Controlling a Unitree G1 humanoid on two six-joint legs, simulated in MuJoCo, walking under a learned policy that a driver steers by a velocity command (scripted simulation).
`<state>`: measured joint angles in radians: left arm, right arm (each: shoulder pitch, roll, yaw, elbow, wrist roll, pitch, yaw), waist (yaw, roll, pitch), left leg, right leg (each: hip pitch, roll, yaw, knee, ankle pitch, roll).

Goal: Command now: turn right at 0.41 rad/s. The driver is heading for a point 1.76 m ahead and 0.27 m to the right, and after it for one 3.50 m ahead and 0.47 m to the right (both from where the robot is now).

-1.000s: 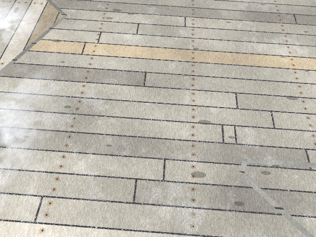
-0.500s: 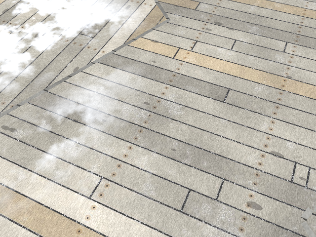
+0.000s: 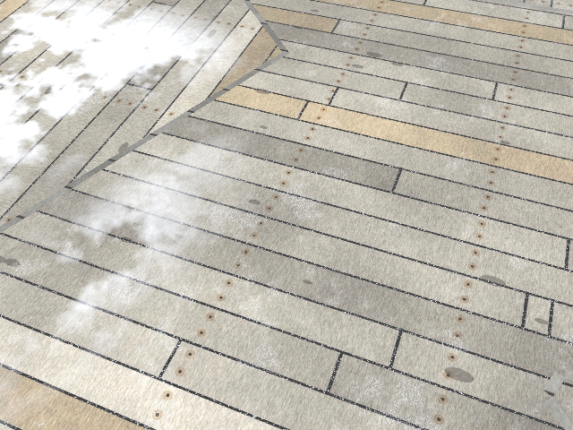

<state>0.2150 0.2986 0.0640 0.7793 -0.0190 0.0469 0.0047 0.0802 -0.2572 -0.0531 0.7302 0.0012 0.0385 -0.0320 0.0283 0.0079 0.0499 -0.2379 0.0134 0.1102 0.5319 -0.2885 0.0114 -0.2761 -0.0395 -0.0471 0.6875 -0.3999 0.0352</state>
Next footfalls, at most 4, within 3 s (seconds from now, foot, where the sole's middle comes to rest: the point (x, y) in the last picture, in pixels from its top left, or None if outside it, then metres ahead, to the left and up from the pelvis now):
0.02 right None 0.01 -0.11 -0.77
0.52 left None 0.09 0.11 -0.77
0.88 right None -0.03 -0.13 -0.77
1.32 left None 0.07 0.10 -0.77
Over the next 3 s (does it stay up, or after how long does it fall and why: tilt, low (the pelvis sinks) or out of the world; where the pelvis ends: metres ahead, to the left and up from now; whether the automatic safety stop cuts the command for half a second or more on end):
stays up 0.73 -0.06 0.00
